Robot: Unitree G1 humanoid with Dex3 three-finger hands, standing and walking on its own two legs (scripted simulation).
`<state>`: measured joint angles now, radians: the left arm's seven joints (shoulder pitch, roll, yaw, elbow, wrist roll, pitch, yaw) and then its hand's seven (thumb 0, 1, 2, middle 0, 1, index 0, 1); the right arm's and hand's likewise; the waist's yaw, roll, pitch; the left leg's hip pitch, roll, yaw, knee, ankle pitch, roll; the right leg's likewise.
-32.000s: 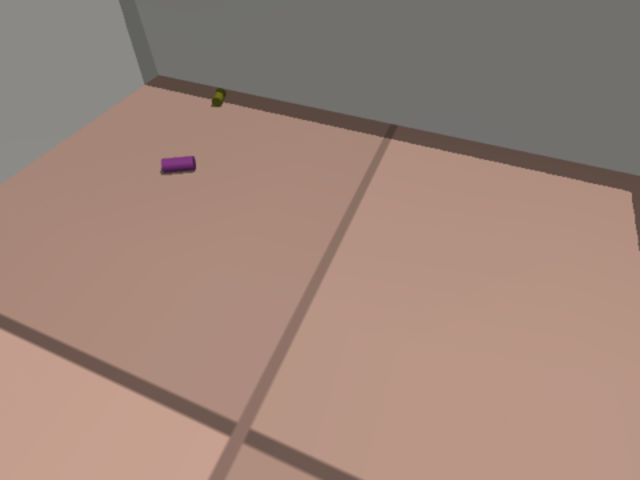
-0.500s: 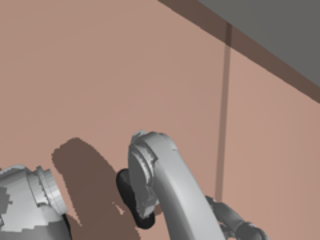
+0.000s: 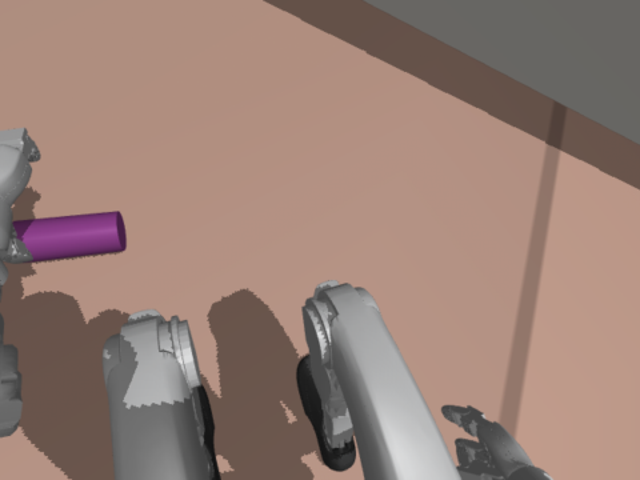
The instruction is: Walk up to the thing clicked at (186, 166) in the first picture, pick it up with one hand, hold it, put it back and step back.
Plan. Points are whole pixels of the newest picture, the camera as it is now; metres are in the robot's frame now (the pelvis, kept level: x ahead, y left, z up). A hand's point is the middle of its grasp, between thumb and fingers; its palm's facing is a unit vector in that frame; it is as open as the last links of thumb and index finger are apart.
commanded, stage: withdraw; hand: left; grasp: from above
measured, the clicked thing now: (72, 236) +0.49 +0.31 -0.34
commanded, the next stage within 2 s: home in 0.20 s
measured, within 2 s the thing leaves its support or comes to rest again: neither
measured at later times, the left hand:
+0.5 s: hand (24, 202) +0.50 +0.33 -0.19, palm faces -0.35 -0.10 -0.93, open 13.1 cm
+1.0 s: hand out of the picture +0.32 +0.29 +0.01, palm faces -0.14 -0.79 -0.60, open 7.6 cm
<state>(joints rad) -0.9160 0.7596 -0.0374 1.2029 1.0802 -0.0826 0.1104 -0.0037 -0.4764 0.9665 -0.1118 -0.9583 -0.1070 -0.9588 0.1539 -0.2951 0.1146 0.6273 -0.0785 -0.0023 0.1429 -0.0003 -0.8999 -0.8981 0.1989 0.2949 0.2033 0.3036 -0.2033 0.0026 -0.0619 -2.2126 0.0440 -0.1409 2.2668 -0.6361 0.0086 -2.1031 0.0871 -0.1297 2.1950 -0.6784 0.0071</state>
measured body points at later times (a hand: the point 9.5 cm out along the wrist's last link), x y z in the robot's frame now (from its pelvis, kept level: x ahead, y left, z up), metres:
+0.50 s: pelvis +0.00 +0.00 -0.05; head +0.25 +0.08 +0.32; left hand +0.51 +0.33 -0.14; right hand +0.04 -0.25 -0.15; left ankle +0.09 +0.13 -0.34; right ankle +0.10 -0.11 -0.34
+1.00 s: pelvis +0.01 +0.00 +0.13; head +0.18 +0.07 +0.54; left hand +0.33 +0.33 +0.05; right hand +0.22 -0.24 +0.03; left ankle +0.09 +0.13 -0.34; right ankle +0.10 -0.11 -0.34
